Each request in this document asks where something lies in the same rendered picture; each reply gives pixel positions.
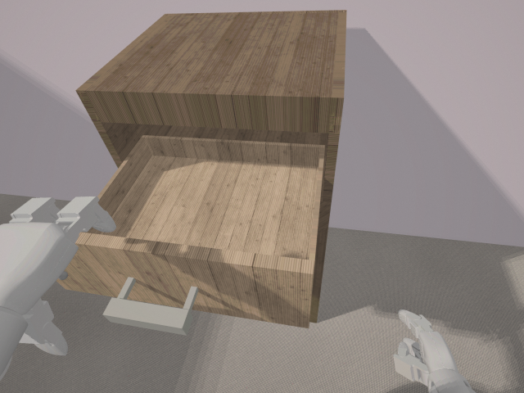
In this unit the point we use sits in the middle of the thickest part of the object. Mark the robot right forearm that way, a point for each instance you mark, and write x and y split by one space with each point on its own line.
447 381

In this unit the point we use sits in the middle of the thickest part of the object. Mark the handle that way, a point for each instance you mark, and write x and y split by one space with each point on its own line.
145 315

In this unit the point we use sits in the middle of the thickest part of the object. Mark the robot left forearm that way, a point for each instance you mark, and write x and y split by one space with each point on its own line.
12 328

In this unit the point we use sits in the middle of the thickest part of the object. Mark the robot right hand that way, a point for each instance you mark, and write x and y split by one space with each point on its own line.
416 361

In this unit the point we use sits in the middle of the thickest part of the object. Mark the drawer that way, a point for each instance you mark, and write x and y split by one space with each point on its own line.
236 219

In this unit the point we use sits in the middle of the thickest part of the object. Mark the robot left hand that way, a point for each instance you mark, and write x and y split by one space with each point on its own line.
35 248

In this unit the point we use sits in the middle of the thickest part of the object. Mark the cabinet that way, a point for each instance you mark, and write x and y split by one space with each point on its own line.
264 76

